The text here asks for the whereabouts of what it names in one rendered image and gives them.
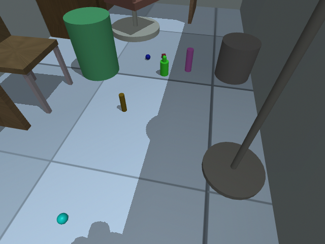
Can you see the chair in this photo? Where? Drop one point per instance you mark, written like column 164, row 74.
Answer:
column 19, row 55

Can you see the office chair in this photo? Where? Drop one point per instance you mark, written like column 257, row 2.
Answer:
column 135, row 28

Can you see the coat stand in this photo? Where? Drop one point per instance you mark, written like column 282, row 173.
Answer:
column 233, row 170

